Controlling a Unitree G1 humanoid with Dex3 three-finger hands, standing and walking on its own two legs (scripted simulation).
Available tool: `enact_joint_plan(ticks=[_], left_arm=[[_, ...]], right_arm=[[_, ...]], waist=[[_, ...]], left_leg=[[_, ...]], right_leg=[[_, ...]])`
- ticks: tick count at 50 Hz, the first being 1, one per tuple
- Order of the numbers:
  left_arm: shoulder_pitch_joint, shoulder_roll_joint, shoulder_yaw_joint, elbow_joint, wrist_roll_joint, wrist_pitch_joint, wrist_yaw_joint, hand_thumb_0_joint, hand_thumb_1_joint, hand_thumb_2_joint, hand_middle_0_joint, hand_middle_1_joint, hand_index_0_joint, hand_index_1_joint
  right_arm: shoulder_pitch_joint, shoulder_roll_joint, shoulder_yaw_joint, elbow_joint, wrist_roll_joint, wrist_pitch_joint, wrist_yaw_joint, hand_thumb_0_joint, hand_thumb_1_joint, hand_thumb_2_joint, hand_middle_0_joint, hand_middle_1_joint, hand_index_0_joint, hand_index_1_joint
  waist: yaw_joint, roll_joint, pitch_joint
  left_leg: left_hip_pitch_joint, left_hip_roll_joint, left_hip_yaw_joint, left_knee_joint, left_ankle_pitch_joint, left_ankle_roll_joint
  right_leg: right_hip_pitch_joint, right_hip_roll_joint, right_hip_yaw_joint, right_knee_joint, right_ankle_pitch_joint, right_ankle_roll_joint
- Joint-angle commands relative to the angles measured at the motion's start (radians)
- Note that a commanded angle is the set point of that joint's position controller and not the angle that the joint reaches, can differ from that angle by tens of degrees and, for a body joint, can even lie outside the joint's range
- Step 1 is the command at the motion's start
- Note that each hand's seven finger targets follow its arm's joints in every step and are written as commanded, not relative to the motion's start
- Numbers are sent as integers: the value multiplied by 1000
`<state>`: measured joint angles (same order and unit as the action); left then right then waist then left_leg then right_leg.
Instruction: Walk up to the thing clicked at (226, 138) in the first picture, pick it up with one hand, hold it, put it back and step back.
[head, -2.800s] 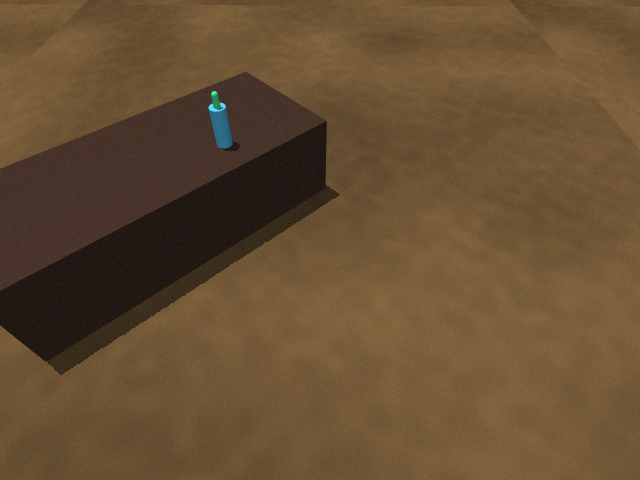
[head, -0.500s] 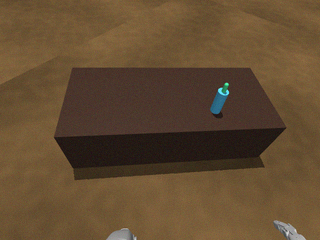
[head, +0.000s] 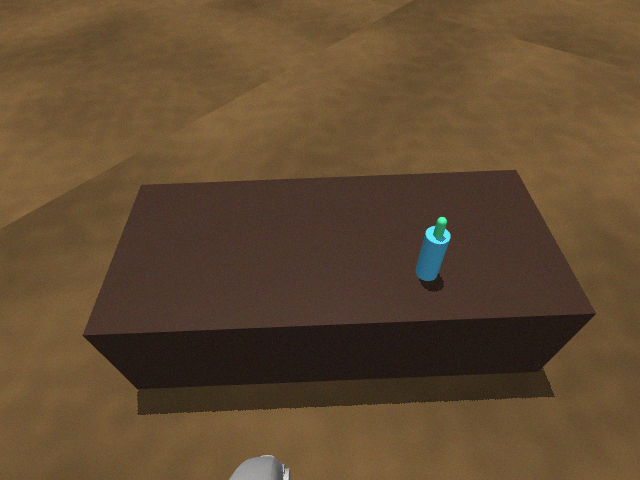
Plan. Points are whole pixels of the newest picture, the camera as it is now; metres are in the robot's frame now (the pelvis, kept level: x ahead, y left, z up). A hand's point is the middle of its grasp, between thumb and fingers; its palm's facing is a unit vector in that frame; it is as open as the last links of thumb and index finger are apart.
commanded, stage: walk up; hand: right
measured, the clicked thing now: (434, 247) +0.69 -0.25 -0.29
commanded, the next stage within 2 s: none
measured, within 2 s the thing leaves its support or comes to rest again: neither
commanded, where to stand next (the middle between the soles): +0.22 -0.03 m, yaw +3 degrees
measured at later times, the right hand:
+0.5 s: hand (580, 451) +0.20 -0.34 -0.14, palm faces -0.08 +0.90 -0.43, open 7.4 cm
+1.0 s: hand (564, 456) +0.20 -0.32 -0.16, palm faces -0.11 +0.92 -0.37, open 7.4 cm
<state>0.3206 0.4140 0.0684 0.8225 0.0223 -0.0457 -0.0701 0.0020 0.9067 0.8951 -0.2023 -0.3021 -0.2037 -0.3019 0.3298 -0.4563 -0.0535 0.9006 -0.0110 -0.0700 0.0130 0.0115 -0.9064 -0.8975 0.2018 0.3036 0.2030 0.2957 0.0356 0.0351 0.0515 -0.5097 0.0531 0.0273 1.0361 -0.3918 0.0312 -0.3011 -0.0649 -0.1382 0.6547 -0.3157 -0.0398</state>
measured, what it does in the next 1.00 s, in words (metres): walks ahead: left foot, then right foot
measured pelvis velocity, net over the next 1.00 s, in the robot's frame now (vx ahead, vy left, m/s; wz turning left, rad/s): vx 0.13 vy -0.05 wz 0.09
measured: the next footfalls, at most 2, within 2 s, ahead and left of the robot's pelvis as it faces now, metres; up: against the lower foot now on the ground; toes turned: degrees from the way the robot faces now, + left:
left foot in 0.18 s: +0.19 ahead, +0.09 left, +0.00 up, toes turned +7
right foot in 0.50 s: +0.22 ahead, -0.18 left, +0.00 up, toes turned +3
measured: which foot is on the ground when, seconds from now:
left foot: up 0.00-0.16, down 0.18-0.52, up 0.54-0.76, down 0.78-1.00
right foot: down 0.00-0.20, up 0.22-0.48, down 0.50-1.00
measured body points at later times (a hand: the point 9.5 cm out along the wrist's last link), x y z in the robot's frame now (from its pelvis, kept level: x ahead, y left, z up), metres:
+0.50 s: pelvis +0.11 -0.06 -0.01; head +0.13 -0.05 +0.44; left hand +0.16 +0.26 -0.13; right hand +0.20 -0.38 -0.11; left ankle +0.15 +0.08 -0.72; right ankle +0.19 -0.20 -0.72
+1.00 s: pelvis +0.13 -0.05 -0.01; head +0.15 -0.05 +0.44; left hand +0.17 +0.28 -0.12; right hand +0.20 -0.37 -0.13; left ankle +0.11 +0.06 -0.72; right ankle +0.18 -0.18 -0.72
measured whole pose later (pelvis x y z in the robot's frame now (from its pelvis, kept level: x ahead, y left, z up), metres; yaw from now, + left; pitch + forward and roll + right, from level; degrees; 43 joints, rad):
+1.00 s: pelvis +0.13 -0.05 -0.01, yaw +5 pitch -2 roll -1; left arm 0.19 0.41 0.03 1.01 0.00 -0.04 0.01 0.00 0.91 0.90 -0.20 -0.30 -0.20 -0.30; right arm 0.21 -0.40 -0.03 1.02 -0.02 0.01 0.02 0.01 -0.90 -0.90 0.20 0.30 0.20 0.30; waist -0.01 0.02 0.08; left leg -0.30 0.04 0.02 0.73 -0.40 0.00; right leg -0.36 -0.03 -0.03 0.67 -0.28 0.01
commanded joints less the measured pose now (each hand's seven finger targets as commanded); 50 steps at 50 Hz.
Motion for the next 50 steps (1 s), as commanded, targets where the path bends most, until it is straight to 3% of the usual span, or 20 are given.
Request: enact_joint_plan(ticks=[1, 5, 8, 9, 10, 11, 16, 21, 24, 25, 26, 27, 30, 36, 39, 40, 41, 42, 47, 50], left_arm=[[41, 276, 82, -67, 2, -24, 22, 0, 900, 900, -200, -300, -200, -300], [25, 261, 67, -90, -4, -17, 20, 0, 900, 900, -200, -300, -200, -300], [2, 217, 31, -101, -10, -3, 22, 0, 900, 900, -200, -300, -200, -300], [13, 168, 15, -108, -14, -2, 24, 0, 900, 900, -200, -300, -200, -300], [28, 112, 12, -128, -21, 1, 24, 0, 900, 900, -200, -300, -200, -300], [22, 235, 46, -103, -14, 18, 42, 0, 900, 900, -200, -300, -200, -300], [86, 215, 42, -22, -13, 25, 41, 0, 900, 900, -200, -300, -200, -300], [48, 156, 34, 23, -23, 10, 55, 0, 900, 900, -200, -300, -200, -300], [81, 185, 42, 62, -13, -10, 75, 0, 900, 900, -200, -300, -200, -300], [61, 243, 52, 55, -1, -21, 82, 0, 900, 900, -200, -300, -200, -300], [-17, 308, 54, 21, 5, -32, 88, 0, 900, 900, -200, -300, -200, -300], [-73, 356, 59, 20, -3, -26, 92, 0, 900, 900, -200, -300, -200, -300], [-135, 310, 49, 31, 6, -23, 98, 0, 900, 900, -200, -300, -200, -300], [-120, 294, 53, 54, 11, -10, 96, 0, 900, 900, -200, -300, -200, -300], [-179, 265, 32, 46, -1, 6, 91, 0, 900, 900, -200, -300, -200, -300], [-169, 211, 15, 47, -8, 9, 89, 0, 900, 900, -200, -300, -200, -300], [-202, 159, -2, 47, -19, 13, 90, 0, 900, 900, -200, -300, -200, -300], [-231, 230, 22, 61, -13, 15, 98, 0, 900, 900, -200, -300, -200, -300], [-89, 172, 6, 150, -21, -24, 96, 0, 900, 900, -200, -300, -200, -300], [-164, 291, 20, 138, -16, -28, 97, 0, 900, 900, -200, -300, -200, -300]], right_arm=[[2, -162, -53, -81, -1, -31, 5, 0, -900, -900, 200, 300, 200, 300], [-28, -138, -49, -101, 4, -43, 5, 0, -900, -900, 200, 300, 200, 300], [86, -148, -63, -67, 4, -49, -13, 0, -900, -900, 200, 300, 200, 300], [155, -195, -79, -62, -5, -51, -23, 0, -900, -900, 200, 300, 200, 300], [208, -299, -104, -87, -20, -53, -35, 0, -900, -900, 200, 300, 200, 300], [186, -328, -111, -104, 15, -45, -32, 0, -900, -900, 200, 300, 200, 300], [9, -219, -68, -127, 10, -40, -36, 0, -900, -900, 200, 300, 200, 300], [-89, -195, -44, -126, -6, -6, -25, 0, -900, -900, 200, 300, 200, 300], [-137, -143, -24, -132, 12, 35, -20, 0, -900, -900, 200, 300, 200, 300], [-103, -83, -10, -129, 17, 46, -19, 0, -900, -900, 200, 300, 200, 300], [-67, -47, 2, -127, 13, 60, -22, 0, -900, -900, 200, 300, 200, 300], [-113, -139, -30, -105, 5, 71, -32, 0, -900, -900, 200, 300, 200, 300], [-86, -170, -47, -39, 8, 79, -21, 0, -900, -900, 200, 300, 200, 300], [-97, -146, -49, 13, -12, 80, -1, 0, -900, -900, 200, 300, 200, 300], [-30, -151, -55, 59, -16, 63, -2, 0, -900, -900, 200, 300, 200, 300], [-12, -176, -60, 69, -23, 56, -7, 0, -900, -900, 200, 300, 200, 300], [-67, -238, -69, 51, -26, 54, -6, 0, -900, -900, 200, 300, 200, 300], [-126, -280, -75, 29, -19, 56, -2, 0, -900, -900, 200, 300, 200, 300], [-225, -167, -30, 26, -1, 46, -6, 0, -900, -900, 200, 300, 200, 300], [-158, -125, -20, 43, 7, 51, -17, 0, -900, -900, 200, 300, 200, 300]], waist=[[27, -211, 17], [16, -170, -15], [-70, -69, -53], [-111, 49, -98], [-118, 234, -121], [-112, 98, -110], [-18, 76, 2], [-17, 174, -25], [24, 52, -91], [20, -122, -84], [-25, -218, -57], [-11, -196, -29], [-33, -200, -6], [-1, -250, -62], [-59, -186, -87], [-67, -66, -90], [-65, 157, -45], [-70, 122, 23], [22, 83, -69], [-39, -105, -117]], left_leg=[[-71, 15, 6, -197, 35, -12], [82, -24, 57, -354, 131, 2], [423, -82, 82, -474, 224, 30], [547, 8, -86, -552, 113, 75], [659, 302, -577, -666, 85, 185], [544, 413, -733, -722, 51, 296], [246, 231, -250, -672, 308, 199], [86, 167, -111, -556, 438, 181], [41, 86, -55, -337, 219, 103], [-18, 16, -5, -178, 93, 52], [-56, -33, -26, -102, -131, 2], [-4, -2, -76, -22, -201, -1], [8, 21, -76, -40, -93, 4], [51, -11, -22, -208, -152, -7], [284, -58, 23, -443, -14, 9], [326, -5, -85, -566, -76, 27], [257, 174, -430, -710, -341, 102], [132, 263, -514, -761, -393, 190], [166, 113, -158, -475, 349, 83], [177, -11, -50, -352, 104, 1]], right_leg=[[112, -239, 279, -347, -29, -214], [99, -223, 197, -264, 182, -183], [-86, -159, 90, -26, 273, -110], [-180, -104, 52, 191, 260, -67], [-415, 45, 36, 434, -133, 2], [-391, 13, 157, 520, -278, -3], [-228, -54, 174, 402, -109, 14], [-15, 4, 79, 144, 3, 35], [138, 49, 80, -73, 142, 30], [138, -81, 276, -187, 120, -5], [43, -318, 610, -322, 32, -97], [-73, -376, 657, -339, -62, -204], [-71, -249, 482, -287, -163, -142], [0, -222, 413, -248, -171, -149], [-140, -180, 303, -137, -110, -100], [-195, -122, 232, -33, -149, -45], [-302, 7, 118, 124, -249, 17], [-249, 25, 119, 225, -248, 19], [100, 30, 113, -132, 109, 11], [97, -207, 446, -186, 228, -127]])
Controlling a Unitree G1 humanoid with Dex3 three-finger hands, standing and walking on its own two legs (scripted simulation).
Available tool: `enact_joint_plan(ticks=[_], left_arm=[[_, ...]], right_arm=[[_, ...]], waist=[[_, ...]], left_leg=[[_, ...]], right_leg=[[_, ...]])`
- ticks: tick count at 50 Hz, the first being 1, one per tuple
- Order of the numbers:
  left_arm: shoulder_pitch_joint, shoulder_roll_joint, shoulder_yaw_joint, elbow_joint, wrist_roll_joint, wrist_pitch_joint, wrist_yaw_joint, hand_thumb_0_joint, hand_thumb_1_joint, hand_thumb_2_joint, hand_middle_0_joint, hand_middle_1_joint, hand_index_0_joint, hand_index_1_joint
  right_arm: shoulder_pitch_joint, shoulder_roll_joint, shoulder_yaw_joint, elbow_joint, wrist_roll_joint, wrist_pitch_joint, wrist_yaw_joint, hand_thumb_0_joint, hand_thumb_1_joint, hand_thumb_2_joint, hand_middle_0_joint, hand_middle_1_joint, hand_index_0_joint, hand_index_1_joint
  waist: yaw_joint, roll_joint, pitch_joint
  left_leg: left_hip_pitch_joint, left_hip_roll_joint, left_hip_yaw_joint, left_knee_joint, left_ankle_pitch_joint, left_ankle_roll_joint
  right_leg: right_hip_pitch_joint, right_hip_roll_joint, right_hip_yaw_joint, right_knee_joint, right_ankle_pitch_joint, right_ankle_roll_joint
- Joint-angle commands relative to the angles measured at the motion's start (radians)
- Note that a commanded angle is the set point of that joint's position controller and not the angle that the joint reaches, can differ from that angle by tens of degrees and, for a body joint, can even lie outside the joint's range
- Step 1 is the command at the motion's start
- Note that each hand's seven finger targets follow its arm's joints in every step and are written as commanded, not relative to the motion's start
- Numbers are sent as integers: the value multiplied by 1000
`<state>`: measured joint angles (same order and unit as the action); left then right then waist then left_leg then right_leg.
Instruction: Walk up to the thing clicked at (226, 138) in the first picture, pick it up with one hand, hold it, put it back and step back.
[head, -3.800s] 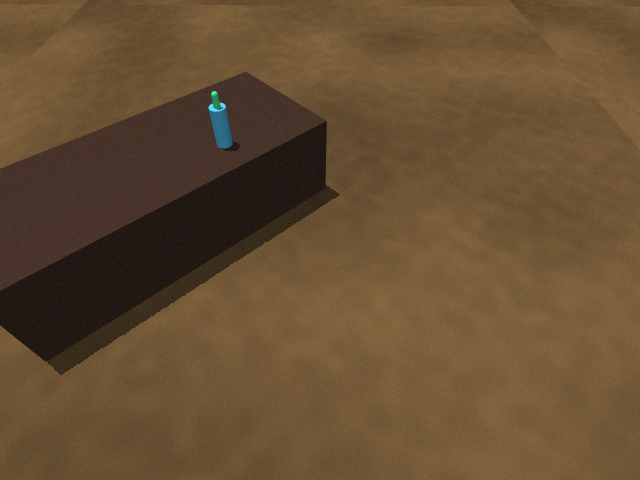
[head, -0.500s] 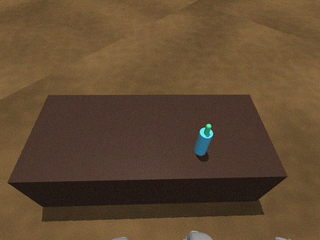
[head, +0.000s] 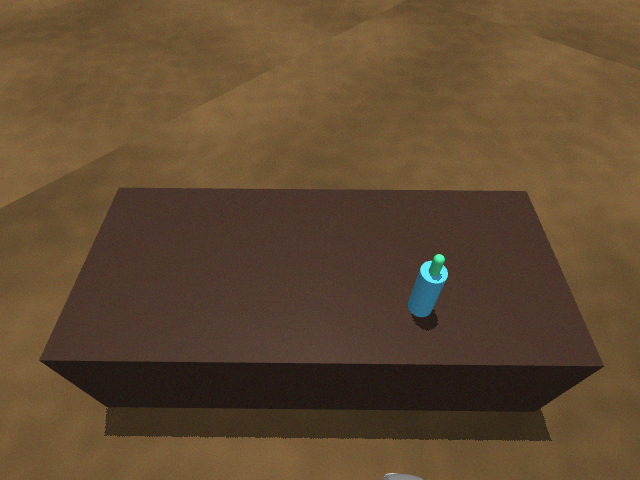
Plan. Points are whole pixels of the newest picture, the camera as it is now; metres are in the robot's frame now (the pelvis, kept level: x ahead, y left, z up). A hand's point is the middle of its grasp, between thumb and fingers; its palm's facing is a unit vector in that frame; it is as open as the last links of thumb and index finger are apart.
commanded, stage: walk up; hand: right
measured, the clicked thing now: (429, 283) +0.55 -0.24 -0.29
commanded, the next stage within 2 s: stand in 1.12 s
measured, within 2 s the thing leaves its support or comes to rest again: neither
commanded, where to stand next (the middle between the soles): +0.09 +0.01 m, yaw -2 degrees
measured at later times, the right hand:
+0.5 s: hand out of the picture +0.13 -0.25 -0.13, palm faces +0.01 +0.94 -0.34, open 7.4 cm
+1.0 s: hand out of the picture +0.09 -0.26 -0.13, palm faces +0.05 +0.94 -0.33, open 7.4 cm
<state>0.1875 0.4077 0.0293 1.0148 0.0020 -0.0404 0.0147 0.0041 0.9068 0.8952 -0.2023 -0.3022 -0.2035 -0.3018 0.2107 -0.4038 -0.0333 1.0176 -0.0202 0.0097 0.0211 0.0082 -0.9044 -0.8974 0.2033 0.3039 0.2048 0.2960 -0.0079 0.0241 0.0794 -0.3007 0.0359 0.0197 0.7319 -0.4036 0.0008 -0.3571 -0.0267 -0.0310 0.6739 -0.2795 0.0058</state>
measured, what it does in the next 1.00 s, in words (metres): stands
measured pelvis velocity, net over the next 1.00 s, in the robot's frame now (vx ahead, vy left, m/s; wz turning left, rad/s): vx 0.03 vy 0.01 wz -0.05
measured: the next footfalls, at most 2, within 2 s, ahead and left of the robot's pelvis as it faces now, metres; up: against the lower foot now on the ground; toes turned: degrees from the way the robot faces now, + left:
none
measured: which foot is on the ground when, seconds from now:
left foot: down 0.00-1.00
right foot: down 0.00-1.00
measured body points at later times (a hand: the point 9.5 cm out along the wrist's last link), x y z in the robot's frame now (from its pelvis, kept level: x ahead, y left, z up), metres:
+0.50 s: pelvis +0.02 +0.01 +0.02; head +0.03 +0.01 +0.47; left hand +0.12 +0.31 -0.10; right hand +0.13 -0.30 -0.10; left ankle -0.01 +0.12 -0.72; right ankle +0.04 -0.13 -0.72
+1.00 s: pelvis +0.03 +0.01 +0.03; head +0.04 +0.00 +0.48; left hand +0.14 +0.30 -0.10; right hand +0.09 -0.30 -0.11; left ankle -0.01 +0.12 -0.72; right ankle +0.04 -0.13 -0.72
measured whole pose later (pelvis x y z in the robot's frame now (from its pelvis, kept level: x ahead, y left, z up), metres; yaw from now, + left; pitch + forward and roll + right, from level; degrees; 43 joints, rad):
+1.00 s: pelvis +0.03 +0.01 +0.03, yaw -3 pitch -3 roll +0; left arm 0.07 0.35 0.00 1.12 0.01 -0.02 0.01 0.00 0.91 0.90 -0.20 -0.30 -0.20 -0.30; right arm 0.09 -0.36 -0.03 1.13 -0.02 0.01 0.02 0.01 -0.91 -0.90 0.20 0.30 0.20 0.30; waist -0.01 0.01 0.06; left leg -0.07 0.01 0.08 0.39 -0.28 0.00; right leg -0.18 -0.04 0.02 0.42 -0.20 0.03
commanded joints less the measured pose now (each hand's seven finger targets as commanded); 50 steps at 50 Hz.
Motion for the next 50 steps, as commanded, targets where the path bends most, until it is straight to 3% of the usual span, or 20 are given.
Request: enact_joint_plan(ticks=[1, 2, 4, 5, 6, 10, 13, 18, 23, 35, 40, 50], left_arm=[[-67, 282, 51, -62, 3, -30, 8, 0, 900, 900, -200, -300, -200, -300], [-92, 260, 40, -62, 1, -25, 5, 0, 900, 900, -200, -300, -200, -300], [-106, 207, 18, -56, -4, -16, 3, 0, 900, 900, -200, -300, -200, -300], [-100, 195, 14, -40, -4, -14, 2, 0, 900, 900, -200, -300, -200, -300], [-96, 197, 13, -34, -2, -14, 2, 0, 900, 900, -200, -300, -200, -300], [-97, 201, 12, -1, -9, -18, 4, 0, 900, 900, -200, -300, -200, -300], [-107, 206, 10, 15, -8, -18, 6, 0, 900, 900, -200, -300, -200, -300], [-136, 191, 4, 33, -1, -12, 5, 0, 900, 900, -200, -300, -200, -300], [-153, 190, 5, 47, 3, -13, 4, 0, 900, 900, -200, -300, -200, -300], [-158, 185, 10, 56, 9, -8, 4, 0, 900, 900, -200, -300, -200, -300], [-162, 176, 11, 49, 7, -3, 5, 0, 900, 900, -200, -300, -200, -300], [-161, 171, 14, 44, 9, 4, 6, 0, 900, 900, -200, -300, -200, -300]], right_arm=[[-18, -177, -41, -51, 13, -30, -28, 0, -900, -900, 200, 300, 200, 300], [-17, -189, -46, -36, 10, -33, -26, 0, -900, -900, 200, 300, 200, 300], [-48, -221, -52, -24, 10, -39, -25, 0, -900, -900, 200, 300, 200, 300], [-82, -224, -50, -25, 15, -41, -23, 0, -900, -900, 200, 300, 200, 300], [-96, -228, -46, -28, 14, -42, -22, 0, -900, -900, 200, 300, 200, 300], [-134, -205, -36, -11, 17, -36, -24, 0, -900, -900, 200, 300, 200, 300], [-153, -195, -35, 5, 18, -30, -24, 0, -900, -900, 200, 300, 200, 300], [-200, -194, -38, 17, 13, -25, -20, 0, -900, -900, 200, 300, 200, 300], [-207, -182, -36, 29, 15, -26, -18, 0, -900, -900, 200, 300, 200, 300], [-202, -178, -41, 44, 11, -19, -14, 0, -900, -900, 200, 300, 200, 300], [-190, -180, -41, 44, 10, -22, -17, 0, -900, -900, 200, 300, 200, 300], [-173, -177, -45, 42, 8, -19, -20, 0, -900, -900, 200, 300, 200, 300]], waist=[[-12, -85, -136], [-20, -67, -130], [-3, -21, -106], [12, -14, -93], [16, -29, -97], [18, 12, -123], [17, 4, -128], [15, -4, -99], [11, -25, -122], [9, -47, -118], [9, -26, -135], [6, -26, -103]], left_leg=[[20, 15, -51, -105, 87, 35], [64, 27, -66, -155, 122, 45], [73, 96, -161, -266, 193, 89], [62, 136, -194, -296, 216, 109], [73, 153, -187, -290, 280, 121], [74, 93, -97, -283, 325, 68], [108, 84, -78, -296, 306, 56], [121, 96, -75, -363, 214, 59], [171, 89, -51, -373, 283, 45], [200, 78, -33, -399, 261, 37], [218, 87, -28, -411, 356, 36], [210, 86, -21, -427, 300, 35]], right_leg=[[112, -243, 319, -194, 184, -175], [70, -206, 252, -175, 182, -144], [40, -92, 107, -89, 179, -66], [58, -44, 51, -73, 132, -45], [78, -40, 41, -90, 138, -35], [178, -80, 81, -141, 287, -51], [186, -98, 100, -169, 328, -54], [173, -84, 84, -219, 256, -37], [202, -97, 99, -250, 316, -33], [209, -97, 113, -299, 279, -29], [238, -92, 95, -282, 346, -25], [227, -88, 104, -288, 313, -29]])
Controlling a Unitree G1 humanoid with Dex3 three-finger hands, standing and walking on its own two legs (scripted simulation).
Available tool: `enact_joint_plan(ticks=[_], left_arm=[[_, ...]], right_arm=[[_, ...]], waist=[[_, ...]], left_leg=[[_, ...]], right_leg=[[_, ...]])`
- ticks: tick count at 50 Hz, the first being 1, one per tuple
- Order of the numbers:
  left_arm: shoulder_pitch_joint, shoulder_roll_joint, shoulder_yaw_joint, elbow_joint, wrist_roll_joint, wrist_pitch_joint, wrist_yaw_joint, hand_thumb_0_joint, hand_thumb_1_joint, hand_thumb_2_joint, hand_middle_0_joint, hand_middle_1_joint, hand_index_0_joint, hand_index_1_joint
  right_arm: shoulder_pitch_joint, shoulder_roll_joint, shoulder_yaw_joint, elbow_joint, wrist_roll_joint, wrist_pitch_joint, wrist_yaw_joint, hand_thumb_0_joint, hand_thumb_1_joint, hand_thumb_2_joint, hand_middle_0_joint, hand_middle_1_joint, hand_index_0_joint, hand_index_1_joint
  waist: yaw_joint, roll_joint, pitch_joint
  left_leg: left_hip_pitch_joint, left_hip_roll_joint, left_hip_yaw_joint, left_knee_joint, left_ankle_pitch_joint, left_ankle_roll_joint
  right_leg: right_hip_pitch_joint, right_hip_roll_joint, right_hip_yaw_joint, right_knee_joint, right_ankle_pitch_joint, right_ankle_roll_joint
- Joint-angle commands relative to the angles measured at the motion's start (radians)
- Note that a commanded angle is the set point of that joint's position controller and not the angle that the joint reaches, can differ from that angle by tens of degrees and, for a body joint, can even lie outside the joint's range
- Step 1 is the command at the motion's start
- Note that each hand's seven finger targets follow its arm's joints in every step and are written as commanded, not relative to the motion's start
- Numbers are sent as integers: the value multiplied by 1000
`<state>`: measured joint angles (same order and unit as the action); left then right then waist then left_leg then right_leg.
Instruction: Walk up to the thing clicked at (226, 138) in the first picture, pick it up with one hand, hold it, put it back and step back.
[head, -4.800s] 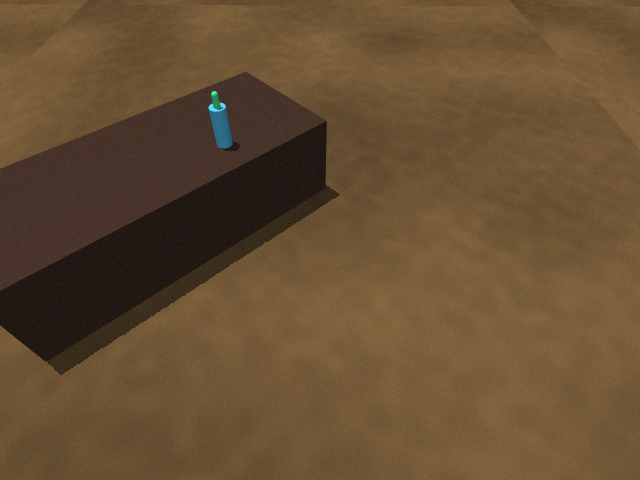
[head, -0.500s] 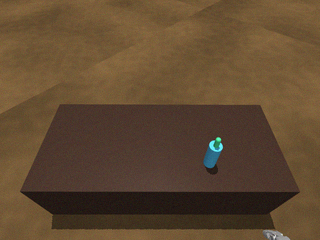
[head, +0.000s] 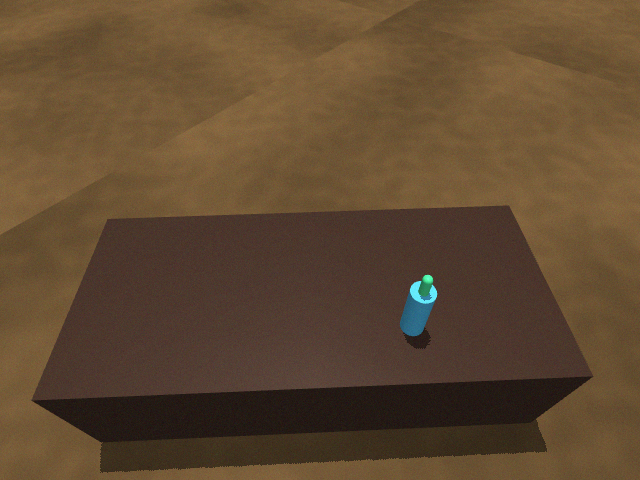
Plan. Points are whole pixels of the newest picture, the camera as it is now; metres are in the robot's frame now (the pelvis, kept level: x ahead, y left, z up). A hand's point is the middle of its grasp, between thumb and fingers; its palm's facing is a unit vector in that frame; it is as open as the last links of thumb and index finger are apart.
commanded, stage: walk up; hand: right
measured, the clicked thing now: (419, 303) +0.53 -0.22 -0.31
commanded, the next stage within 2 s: stand in 0.12 s
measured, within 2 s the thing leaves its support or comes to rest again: neither
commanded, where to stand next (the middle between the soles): +0.07 +0.01 m, yaw +0 degrees
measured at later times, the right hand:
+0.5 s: hand out of the picture +0.08 -0.27 -0.15, palm faces -0.01 +0.94 -0.33, open 7.4 cm
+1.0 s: hand out of the picture +0.06 -0.27 -0.16, palm faces -0.04 +0.95 -0.32, open 7.4 cm
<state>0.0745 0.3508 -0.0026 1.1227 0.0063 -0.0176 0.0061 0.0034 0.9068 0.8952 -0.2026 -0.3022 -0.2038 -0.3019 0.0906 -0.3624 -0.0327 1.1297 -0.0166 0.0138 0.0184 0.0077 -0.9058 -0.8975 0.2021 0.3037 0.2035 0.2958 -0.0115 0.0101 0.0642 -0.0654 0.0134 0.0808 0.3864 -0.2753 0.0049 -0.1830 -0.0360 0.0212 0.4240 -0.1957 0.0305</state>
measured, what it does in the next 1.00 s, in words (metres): stands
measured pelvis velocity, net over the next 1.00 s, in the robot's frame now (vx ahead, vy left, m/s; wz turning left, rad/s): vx -0.01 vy -0.02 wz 0.03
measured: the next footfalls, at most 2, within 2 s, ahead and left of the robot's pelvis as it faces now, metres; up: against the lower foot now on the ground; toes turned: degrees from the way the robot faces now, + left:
none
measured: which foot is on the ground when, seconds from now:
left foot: down 0.00-1.00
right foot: down 0.00-1.00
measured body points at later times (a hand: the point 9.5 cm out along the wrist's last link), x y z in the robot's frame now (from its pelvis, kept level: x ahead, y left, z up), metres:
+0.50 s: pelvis -0.01 -0.01 +0.01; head +0.00 -0.02 +0.46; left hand +0.08 +0.28 -0.12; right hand +0.08 -0.31 -0.13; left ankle -0.04 +0.11 -0.74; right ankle +0.02 -0.14 -0.74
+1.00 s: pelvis -0.01 -0.02 +0.01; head -0.01 -0.03 +0.45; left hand +0.06 +0.28 -0.12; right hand +0.06 -0.32 -0.13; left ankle -0.04 +0.11 -0.74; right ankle +0.02 -0.14 -0.74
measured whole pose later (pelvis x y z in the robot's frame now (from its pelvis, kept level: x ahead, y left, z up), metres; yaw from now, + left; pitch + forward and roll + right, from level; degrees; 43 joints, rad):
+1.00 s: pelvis -0.01 -0.02 +0.01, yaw +2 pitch -2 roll +0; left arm 0.11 0.35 -0.01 1.14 0.00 -0.01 -0.01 0.00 0.91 0.90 -0.20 -0.30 -0.20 -0.30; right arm 0.11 -0.35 -0.01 1.15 -0.02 0.00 0.02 0.01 -0.91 -0.90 0.20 0.30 0.20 0.30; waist -0.01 0.01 0.04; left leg -0.07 0.04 0.04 0.31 -0.21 -0.03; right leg -0.16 -0.01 -0.02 0.33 -0.13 0.00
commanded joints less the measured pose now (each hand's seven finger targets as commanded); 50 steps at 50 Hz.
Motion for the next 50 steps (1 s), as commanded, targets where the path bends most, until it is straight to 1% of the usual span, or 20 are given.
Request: enact_joint_plan(ticks=[1, 5, 6, 8, 10, 13, 14, 17, 19, 25, 26, 27, 29, 35, 39, 40, 42, 44, 47, 50], left_arm=[[-51, 226, 46, -62, 5, -19, 15, 0, 900, 900, -200, -300, -200, -300], [-48, 227, 47, -67, 8, -19, 16, 0, 900, 900, -200, -300, -200, -300], [-72, 214, 39, -64, -5, -15, 13, 0, 900, 900, -200, -300, -200, -300], [-46, 206, 38, -62, -7, -14, 11, 0, 900, 900, -200, -300, -200, -300], [-52, 208, 38, -60, -6, -12, 10, 0, 900, 900, -200, -300, -200, -300], [-49, 205, 38, -56, -2, -10, 8, 0, 900, 900, -200, -300, -200, -300], [-54, 211, 38, -54, -3, -9, 9, 0, 900, 900, -200, -300, -200, -300], [-60, 217, 39, -52, -2, -11, 7, 0, 900, 900, -200, -300, -200, -300], [-51, 216, 39, -50, 2, -12, 6, 0, 900, 900, -200, -300, -200, -300], [-55, 220, 39, -49, 3, -19, 6, 0, 900, 900, -200, -300, -200, -300], [-45, 213, 37, -46, 1, -19, 6, 0, 900, 900, -200, -300, -200, -300], [-49, 223, 40, -46, 2, -19, 7, 0, 900, 900, -200, -300, -200, -300], [-40, 216, 38, -46, 0, -19, 5, 0, 900, 900, -200, -300, -200, -300], [-33, 221, 39, -47, 0, -16, 3, 0, 900, 900, -200, -300, -200, -300], [-33, 224, 39, -45, 1, -15, 3, 0, 900, 900, -200, -300, -200, -300], [-22, 219, 38, -41, 2, -15, 3, 0, 900, 900, -200, -300, -200, -300], [-26, 218, 36, -43, 0, -15, 3, 0, 900, 900, -200, -300, -200, -300], [-22, 227, 38, -44, 0, -14, 2, 0, 900, 900, -200, -300, -200, -300], [-24, 226, 37, -47, 1, -13, 1, 0, 900, 900, -200, -300, -200, -300], [-29, 225, 38, -48, -1, -14, 1, 0, 900, 900, -200, -300, -200, -300]], right_arm=[[-50, -215, -45, -67, 5, -23, -17, 0, -900, -900, 200, 300, 200, 300], [-50, -215, -47, -75, 3, -22, -16, 0, -900, -900, 200, 300, 200, 300], [-64, -184, -30, -72, 13, -28, -20, 0, -900, -900, 200, 300, 200, 300], [-61, -208, -35, -63, 15, -35, -22, 0, -900, -900, 200, 300, 200, 300], [-50, -203, -31, -55, 13, -38, -24, 0, -900, -900, 200, 300, 200, 300], [-67, -204, -30, -53, 11, -36, -24, 0, -900, -900, 200, 300, 200, 300], [-68, -197, -29, -51, 11, -34, -23, 0, -900, -900, 200, 300, 200, 300], [-62, -191, -23, -47, 9, -36, -22, 0, -900, -900, 200, 300, 200, 300], [-72, -194, -25, -46, 9, -37, -21, 0, -900, -900, 200, 300, 200, 300], [-52, -189, -25, -40, 6, -38, -18, 0, -900, -900, 200, 300, 200, 300], [-59, -194, -25, -39, 8, -36, -19, 0, -900, -900, 200, 300, 200, 300], [-49, -183, -23, -39, 7, -36, -17, 0, -900, -900, 200, 300, 200, 300], [-55, -192, -26, -39, 8, -37, -17, 0, -900, -900, 200, 300, 200, 300], [-41, -192, -23, -37, 6, -39, -19, 0, -900, -900, 200, 300, 200, 300], [-35, -190, -21, -38, 5, -39, -19, 0, -900, -900, 200, 300, 200, 300], [-38, -191, -21, -36, 6, -38, -19, 0, -900, -900, 200, 300, 200, 300], [-27, -193, -20, -34, 6, -38, -19, 0, -900, -900, 200, 300, 200, 300], [-19, -192, -19, -34, 4, -37, -18, 0, -900, -900, 200, 300, 200, 300], [-17, -194, -19, -36, 4, -37, -18, 0, -900, -900, 200, 300, 200, 300], [-13, -197, -18, -37, 2, -39, -19, 0, -900, -900, 200, 300, 200, 300]], waist=[[9, -16, -90], [9, -28, -88], [-3, -55, -96], [4, -23, -114], [-2, -13, -126], [3, -1, -118], [2, -13, -106], [-1, -5, -91], [5, -3, -94], [-3, -20, -101], [4, -15, -85], [-2, -28, -83], [3, -19, -88], [4, -2, -83], [5, -26, -86], [10, -27, -76], [7, -20, -68], [7, -23, -67], [8, -24, -72], [8, -6, -71]], left_leg=[[-23, 109, -85, -84, 170, 29], [-18, 108, -77, -81, 153, 30], [-6, 129, -118, -115, 296, 15], [32, 131, -108, -100, 365, 8], [35, 133, -105, -112, 387, 4], [31, 133, -102, -130, 307, 3], [9, 128, -107, -139, 261, 2], [-4, 124, -106, -155, 196, -1], [-3, 127, -110, -161, 155, 2], [8, 130, -115, -144, 181, 4], [3, 125, -111, -145, 157, 5], [-8, 123, -113, -149, 141, 3], [6, 127, -115, -140, 164, 4], [-9, 127, -116, -148, 130, 3], [-20, 129, -121, -148, 137, 5], [-18, 126, -122, -145, 143, 3], [-27, 125, -120, -144, 137, 1], [-37, 122, -120, -145, 102, 2], [-35, 125, -120, -138, 103, 6], [-48, 124, -122, -143, 115, 6]], right_leg=[[56, -78, 54, -39, 229, -53], [49, -79, 60, -43, 239, -52], [57, -86, 65, -51, 309, -54], [72, -89, 65, -63, 353, -50], [98, -91, 59, -70, 355, -49], [93, -89, 53, -98, 286, -43], [102, -90, 58, -112, 255, -42], [93, -94, 69, -130, 209, -42], [84, -93, 66, -139, 169, -42], [77, -98, 68, -148, 198, -43], [61, -98, 72, -158, 182, -40], [68, -94, 69, -160, 152, -39], [60, -95, 72, -157, 168, -43], [55, -95, 78, -158, 139, -47], [69, -95, 72, -150, 139, -51], [52, -88, 67, -156, 126, -46], [57, -88, 71, -159, 112, -46], [50, -90, 76, -164, 63, -50], [43, -96, 83, -170, 55, -52], [59, -96, 83, -156, 102, -53]])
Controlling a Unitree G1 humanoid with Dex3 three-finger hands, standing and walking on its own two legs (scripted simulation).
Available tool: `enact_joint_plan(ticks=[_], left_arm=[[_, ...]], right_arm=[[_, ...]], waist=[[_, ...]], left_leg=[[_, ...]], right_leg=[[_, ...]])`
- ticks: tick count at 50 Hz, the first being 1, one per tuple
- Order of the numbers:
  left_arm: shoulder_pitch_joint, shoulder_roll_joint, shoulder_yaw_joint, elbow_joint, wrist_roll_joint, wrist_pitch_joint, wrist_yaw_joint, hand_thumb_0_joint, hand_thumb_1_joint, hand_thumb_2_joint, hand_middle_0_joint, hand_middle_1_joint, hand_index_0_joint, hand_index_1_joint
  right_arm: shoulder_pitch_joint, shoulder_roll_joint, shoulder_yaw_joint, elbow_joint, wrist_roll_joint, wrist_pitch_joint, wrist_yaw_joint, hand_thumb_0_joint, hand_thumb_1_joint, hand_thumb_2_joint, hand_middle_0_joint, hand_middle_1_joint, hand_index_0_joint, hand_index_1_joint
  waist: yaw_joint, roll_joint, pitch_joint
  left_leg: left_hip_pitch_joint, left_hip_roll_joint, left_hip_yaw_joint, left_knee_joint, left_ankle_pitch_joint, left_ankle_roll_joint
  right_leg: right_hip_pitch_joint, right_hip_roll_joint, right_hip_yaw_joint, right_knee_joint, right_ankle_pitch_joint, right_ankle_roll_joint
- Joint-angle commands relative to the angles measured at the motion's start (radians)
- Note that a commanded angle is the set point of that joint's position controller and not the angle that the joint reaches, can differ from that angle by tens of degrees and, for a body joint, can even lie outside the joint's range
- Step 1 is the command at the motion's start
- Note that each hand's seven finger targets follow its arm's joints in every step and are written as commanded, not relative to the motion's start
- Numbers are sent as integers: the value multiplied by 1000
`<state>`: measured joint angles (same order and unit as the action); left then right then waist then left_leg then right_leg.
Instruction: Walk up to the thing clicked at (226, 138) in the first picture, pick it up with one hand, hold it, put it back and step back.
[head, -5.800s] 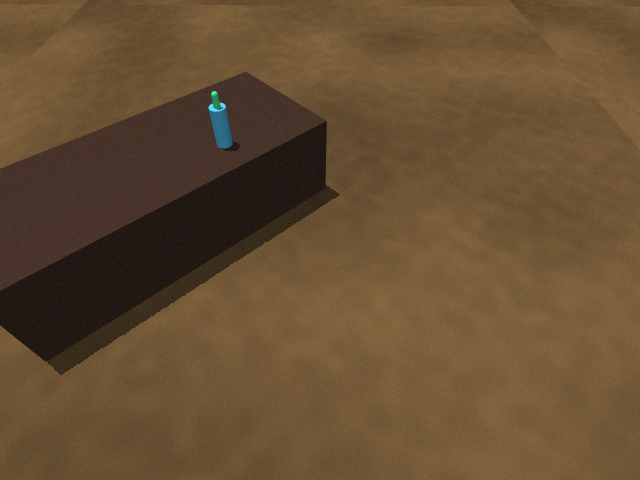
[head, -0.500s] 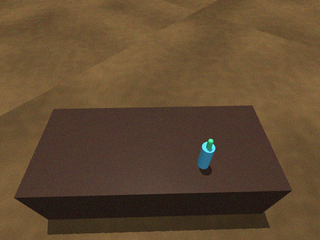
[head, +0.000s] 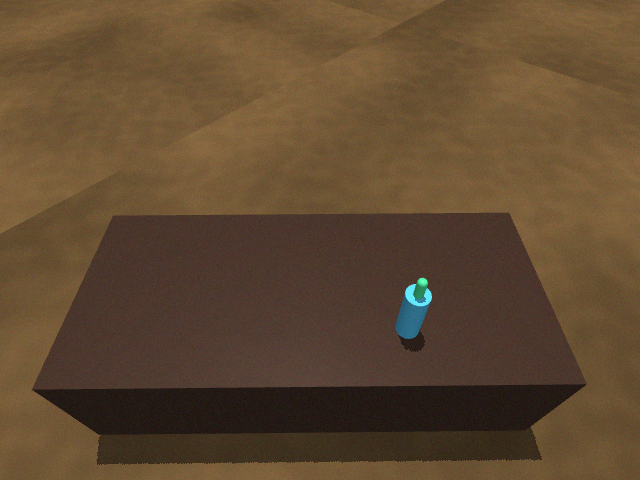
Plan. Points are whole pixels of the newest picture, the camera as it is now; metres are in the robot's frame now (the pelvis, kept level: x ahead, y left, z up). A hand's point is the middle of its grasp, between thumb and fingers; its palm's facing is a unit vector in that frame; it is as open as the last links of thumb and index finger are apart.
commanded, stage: stand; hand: right
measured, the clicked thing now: (414, 306) +0.54 -0.22 -0.32
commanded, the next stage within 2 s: go down in 1.32 s
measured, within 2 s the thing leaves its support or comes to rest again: neither
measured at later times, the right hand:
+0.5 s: hand out of the picture +0.08 -0.25 -0.16, palm faces -0.02 +0.94 -0.33, open 7.4 cm
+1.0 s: hand out of the picture +0.08 -0.25 -0.16, palm faces -0.03 +0.94 -0.33, open 7.4 cm
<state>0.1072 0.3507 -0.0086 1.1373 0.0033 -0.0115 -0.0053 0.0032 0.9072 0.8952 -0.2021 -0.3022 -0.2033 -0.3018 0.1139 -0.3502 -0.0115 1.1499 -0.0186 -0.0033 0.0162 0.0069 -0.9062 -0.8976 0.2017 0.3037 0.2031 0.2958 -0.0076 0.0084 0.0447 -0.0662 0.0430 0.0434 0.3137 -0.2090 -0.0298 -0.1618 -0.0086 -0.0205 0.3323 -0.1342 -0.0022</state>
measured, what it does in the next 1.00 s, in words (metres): stands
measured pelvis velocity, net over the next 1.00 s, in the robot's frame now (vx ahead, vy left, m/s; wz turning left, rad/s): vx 0.01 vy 0.00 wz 0.00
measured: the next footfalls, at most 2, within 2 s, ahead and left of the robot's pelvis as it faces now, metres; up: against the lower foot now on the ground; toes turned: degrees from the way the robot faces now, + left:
none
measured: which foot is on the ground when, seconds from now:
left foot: down 0.00-1.00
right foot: down 0.00-1.00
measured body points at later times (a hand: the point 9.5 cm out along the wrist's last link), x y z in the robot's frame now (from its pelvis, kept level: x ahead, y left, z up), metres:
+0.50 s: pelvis +0.01 +0.00 +0.00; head +0.02 +0.00 +0.45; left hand +0.09 +0.30 -0.13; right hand +0.08 -0.30 -0.14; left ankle -0.02 +0.14 -0.75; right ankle +0.03 -0.12 -0.75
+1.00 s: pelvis +0.01 +0.00 +0.00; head +0.02 +0.00 +0.45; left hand +0.09 +0.30 -0.13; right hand +0.09 -0.30 -0.14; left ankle -0.02 +0.14 -0.75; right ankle +0.03 -0.12 -0.75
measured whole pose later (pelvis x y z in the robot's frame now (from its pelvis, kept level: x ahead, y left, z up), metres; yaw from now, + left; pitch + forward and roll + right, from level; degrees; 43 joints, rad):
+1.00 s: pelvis +0.01 +0.00 +0.00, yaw +0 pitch -2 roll +0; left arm 0.10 0.35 -0.01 1.14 0.00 -0.01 0.00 0.00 0.91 0.90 -0.20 -0.30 -0.20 -0.30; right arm 0.11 -0.35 0.00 1.13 -0.02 -0.01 0.01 0.01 -0.91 -0.90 0.20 0.30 0.20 0.30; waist 0.00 0.01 0.04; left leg -0.05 0.04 0.04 0.30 -0.22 -0.03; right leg -0.15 -0.01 -0.02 0.33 -0.15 0.00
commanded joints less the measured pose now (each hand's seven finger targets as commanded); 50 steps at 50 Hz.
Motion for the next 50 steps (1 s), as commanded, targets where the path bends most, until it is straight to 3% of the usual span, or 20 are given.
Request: enact_joint_plan(ticks=[1, 12, 14, 22, 26, 33, 50], left_arm=[[-52, 224, 43, -60, 3, -20, 12, 0, 900, 900, -200, -300, -200, -300], [-59, 221, 40, -58, 2, -23, 13, 0, 899, 900, -200, -300, -200, -300], [-58, 224, 41, -56, 1, -21, 13, 0, 899, 900, -200, -300, -200, -300], [-63, 213, 39, -61, 1, -22, 13, 0, 899, 900, -200, -300, -200, -300], [-59, 223, 43, -60, 1, -20, 12, 0, 899, 900, -200, -300, -200, -300], [-58, 213, 40, -59, 3, -22, 13, 0, 899, 900, -200, -300, -200, -300], [-55, 219, 44, -57, 2, -19, 13, 0, 899, 900, -200, -300, -200, -300]], right_arm=[[-42, -205, -38, -57, 6, -23, -17, 0, -900, -900, 200, 300, 200, 300], [-31, -208, -34, -60, 7, -22, -20, 0, -900, -900, 200, 300, 200, 300], [-34, -208, -34, -60, 8, -22, -20, 0, -900, -900, 200, 300, 200, 300], [-28, -213, -35, -62, 8, -22, -20, 0, -900, -900, 200, 300, 200, 300], [-31, -206, -32, -65, 7, -21, -22, 0, -900, -900, 200, 300, 200, 300], [-32, -213, -33, -70, 8, -24, -23, 0, -900, -900, 200, 300, 200, 300], [-26, -208, -30, -71, 5, -23, -22, 0, -900, -900, 200, 300, 200, 300]], waist=[[8, -7, -54], [4, -9, -74], [8, -15, -60], [5, 4, -63], [7, 0, -61], [6, 0, -88], [7, -1, -63]], left_leg=[[-39, 98, -88, -71, 58, 38], [-27, 101, -84, -63, 109, 40], [-28, 100, -85, -70, 94, 37], [-29, 99, -76, -60, 108, 35], [-27, 101, -78, -67, 88, 38], [-9, 107, -80, -59, 174, 34], [-29, 101, -78, -74, 99, 37]], right_leg=[[32, -120, 117, -60, 43, -20], [59, -128, 110, -46, 140, -19], [45, -121, 107, -50, 102, -19], [57, -125, 116, -54, 137, -20], [46, -123, 115, -53, 102, -20], [80, -126, 100, -33, 202, -22], [67, -124, 106, -53, 119, -19]])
